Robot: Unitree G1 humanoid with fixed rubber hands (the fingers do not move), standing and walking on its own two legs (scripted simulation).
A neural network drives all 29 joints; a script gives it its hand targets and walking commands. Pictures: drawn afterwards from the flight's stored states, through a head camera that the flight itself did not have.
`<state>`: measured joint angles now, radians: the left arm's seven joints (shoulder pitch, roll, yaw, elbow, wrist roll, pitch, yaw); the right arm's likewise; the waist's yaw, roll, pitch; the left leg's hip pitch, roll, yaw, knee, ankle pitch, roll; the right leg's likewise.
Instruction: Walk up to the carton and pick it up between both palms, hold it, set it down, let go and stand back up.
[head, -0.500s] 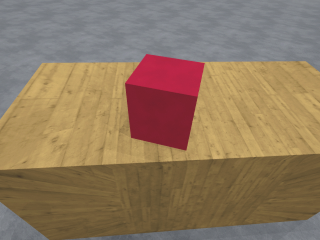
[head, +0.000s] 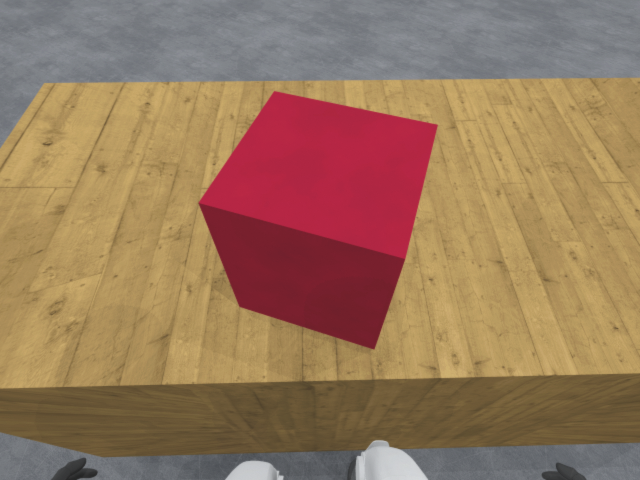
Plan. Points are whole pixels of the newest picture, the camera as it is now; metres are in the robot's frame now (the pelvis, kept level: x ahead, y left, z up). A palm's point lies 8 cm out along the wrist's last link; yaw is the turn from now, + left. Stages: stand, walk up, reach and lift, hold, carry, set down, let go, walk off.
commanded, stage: walk up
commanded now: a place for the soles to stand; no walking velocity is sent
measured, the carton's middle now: (326, 226) +0.41 -0.01 +0.08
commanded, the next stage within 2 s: none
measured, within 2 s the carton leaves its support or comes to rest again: neither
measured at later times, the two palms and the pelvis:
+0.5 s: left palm out of the picture +0.02 +0.35 -0.11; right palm out of the picture +0.03 -0.30 -0.07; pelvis -0.08 +0.02 -0.01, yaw +1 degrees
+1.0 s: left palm out of the picture +0.00 +0.32 -0.07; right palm out of the picture +0.02 -0.32 -0.08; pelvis -0.09 +0.00 +0.00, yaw -1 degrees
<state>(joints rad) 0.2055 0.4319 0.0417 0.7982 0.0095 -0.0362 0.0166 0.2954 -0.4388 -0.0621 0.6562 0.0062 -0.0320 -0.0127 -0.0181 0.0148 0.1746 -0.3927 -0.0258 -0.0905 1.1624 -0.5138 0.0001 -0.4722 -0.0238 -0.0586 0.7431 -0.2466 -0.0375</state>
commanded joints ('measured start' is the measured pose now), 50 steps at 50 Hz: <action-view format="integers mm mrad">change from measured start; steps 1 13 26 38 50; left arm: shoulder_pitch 78 -100 161 39 200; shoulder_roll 209 219 178 225 326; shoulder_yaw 46 70 77 62 101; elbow -69 -101 44 -40 -2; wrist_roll -13 6 19 0 20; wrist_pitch -6 78 -25 -51 -71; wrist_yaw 33 33 18 9 11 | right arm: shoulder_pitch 73 -78 -30 -62 -217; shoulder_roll -134 -345 -210 -140 -187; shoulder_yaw -38 -100 -91 -54 -51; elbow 24 -25 -14 28 -34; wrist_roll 15 -51 -57 -18 -25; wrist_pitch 31 41 53 -17 -5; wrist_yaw -25 -21 15 17 3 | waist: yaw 65 -9 4 -6 91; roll -137 163 178 -183 -93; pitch -214 41 -351 -151 -20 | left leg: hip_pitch -81 -335 337 152 -415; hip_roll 18 418 184 21 30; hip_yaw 19 -691 -262 75 7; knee -80 -966 -550 -475 -169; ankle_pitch -81 -138 88 370 -92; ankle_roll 11 232 179 88 22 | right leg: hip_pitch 273 -81 134 142 378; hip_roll -299 75 51 -71 -319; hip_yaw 290 212 5 240 768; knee -148 566 -348 -126 -391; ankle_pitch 790 -339 -331 325 101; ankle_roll -258 -5 25 -44 -174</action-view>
